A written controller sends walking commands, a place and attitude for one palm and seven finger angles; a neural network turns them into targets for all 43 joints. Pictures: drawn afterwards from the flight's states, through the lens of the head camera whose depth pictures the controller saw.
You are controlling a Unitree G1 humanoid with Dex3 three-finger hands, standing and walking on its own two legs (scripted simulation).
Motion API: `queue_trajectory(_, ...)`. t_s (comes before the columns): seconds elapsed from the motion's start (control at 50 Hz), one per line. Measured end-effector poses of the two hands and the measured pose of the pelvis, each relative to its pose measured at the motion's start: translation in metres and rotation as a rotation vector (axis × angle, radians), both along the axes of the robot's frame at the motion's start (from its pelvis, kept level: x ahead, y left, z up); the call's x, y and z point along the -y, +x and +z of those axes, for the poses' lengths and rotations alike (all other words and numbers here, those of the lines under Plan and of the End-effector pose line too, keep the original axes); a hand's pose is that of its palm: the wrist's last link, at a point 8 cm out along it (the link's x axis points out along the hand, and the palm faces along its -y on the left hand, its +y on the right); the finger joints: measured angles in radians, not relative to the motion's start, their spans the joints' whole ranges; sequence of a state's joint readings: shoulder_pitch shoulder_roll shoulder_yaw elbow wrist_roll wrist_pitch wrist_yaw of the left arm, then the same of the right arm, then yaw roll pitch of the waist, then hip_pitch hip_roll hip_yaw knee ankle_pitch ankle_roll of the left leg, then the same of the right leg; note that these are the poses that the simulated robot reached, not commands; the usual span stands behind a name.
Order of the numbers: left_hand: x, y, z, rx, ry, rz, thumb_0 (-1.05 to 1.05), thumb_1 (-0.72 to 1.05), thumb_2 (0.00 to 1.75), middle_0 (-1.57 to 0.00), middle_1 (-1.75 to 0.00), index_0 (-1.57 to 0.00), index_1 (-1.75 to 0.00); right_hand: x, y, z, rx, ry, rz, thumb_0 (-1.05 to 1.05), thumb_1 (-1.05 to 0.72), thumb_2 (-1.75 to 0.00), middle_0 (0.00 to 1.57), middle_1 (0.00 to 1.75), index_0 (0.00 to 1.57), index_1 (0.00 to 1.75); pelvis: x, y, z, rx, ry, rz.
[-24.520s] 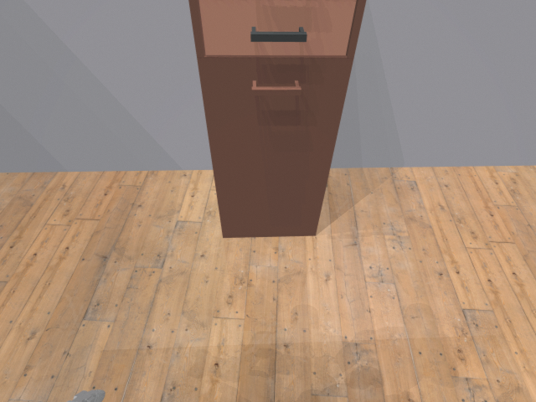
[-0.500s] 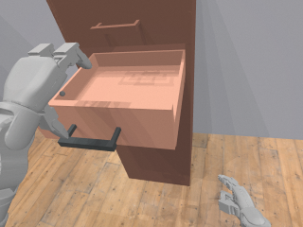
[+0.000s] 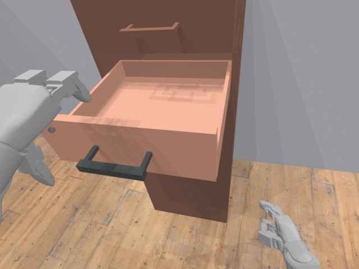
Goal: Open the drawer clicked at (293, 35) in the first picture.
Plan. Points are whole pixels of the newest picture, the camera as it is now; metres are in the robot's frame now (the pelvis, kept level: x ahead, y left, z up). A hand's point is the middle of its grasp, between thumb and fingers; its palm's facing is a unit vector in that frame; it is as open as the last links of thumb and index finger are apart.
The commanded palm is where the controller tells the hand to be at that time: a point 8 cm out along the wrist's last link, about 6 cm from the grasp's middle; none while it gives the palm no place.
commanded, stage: draw the hand back to the body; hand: left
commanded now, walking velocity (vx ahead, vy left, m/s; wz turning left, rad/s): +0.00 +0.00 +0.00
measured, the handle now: (115, 161) +0.27 +0.18 +0.16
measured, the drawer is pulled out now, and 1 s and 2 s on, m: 0.30 0.30 0.30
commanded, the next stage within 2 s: step back with the hand held close in 0.98 s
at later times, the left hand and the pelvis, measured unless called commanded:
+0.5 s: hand (47, 99) +0.23 +0.20 +0.33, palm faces +0.46 -0.82 -0.34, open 11.2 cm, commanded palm +0.18 +0.27 +0.33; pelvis +0.04 +0.01 +0.01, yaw -3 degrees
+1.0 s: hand (28, 96) +0.23 +0.23 +0.33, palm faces +0.58 -0.76 -0.29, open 7.6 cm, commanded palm +0.18 +0.27 +0.33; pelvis +0.04 +0.00 +0.01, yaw -1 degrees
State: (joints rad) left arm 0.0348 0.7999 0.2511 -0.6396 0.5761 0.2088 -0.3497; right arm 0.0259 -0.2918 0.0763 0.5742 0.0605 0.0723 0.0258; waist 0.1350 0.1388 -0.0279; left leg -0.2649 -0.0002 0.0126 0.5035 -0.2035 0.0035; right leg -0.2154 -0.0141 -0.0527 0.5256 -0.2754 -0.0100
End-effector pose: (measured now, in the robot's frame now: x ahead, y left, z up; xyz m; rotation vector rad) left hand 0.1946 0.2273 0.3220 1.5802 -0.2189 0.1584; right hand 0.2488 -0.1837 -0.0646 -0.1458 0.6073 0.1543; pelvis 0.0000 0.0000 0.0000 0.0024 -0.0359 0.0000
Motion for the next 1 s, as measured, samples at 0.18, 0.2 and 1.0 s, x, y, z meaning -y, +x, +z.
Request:
queue_trajectory(0.18, -0.005, -0.031, 0.018, 0.557, -0.760, -0.540, 0.00, -0.39, 0.34, -0.32, -1.13, -0.32, -1.13, 0.010, -0.043, -0.001, -0.005, -0.065, -0.122, 0.01, -0.91, -0.90, 0.20, 0.30, 0.20, 0.30, 0.002, 0.008, 0.006, 0.035, -0.019, -0.015)
queue_trajectory(0.2, -0.011, -0.031, 0.019, 0.613, -0.795, -0.545, 0.00, -0.37, 0.35, -0.32, -1.12, -0.32, -1.12, 0.014, -0.050, -0.003, -0.024, -0.077, -0.133, 0.01, -0.91, -0.90, 0.20, 0.30, 0.20, 0.30, 0.002, 0.009, 0.007, 0.039, -0.019, -0.017)
queue_trajectory(1.0, -0.039, -0.009, 0.011, 0.700, -0.852, -0.363, 0.01, 0.84, 0.88, -0.21, -0.34, -0.22, -0.34, 0.029, -0.012, -0.003, -0.026, -0.086, -0.170, 0.01, -0.91, -0.90, 0.20, 0.30, 0.20, 0.30, 0.003, 0.044, 0.007, 0.022, -0.013, -0.023)
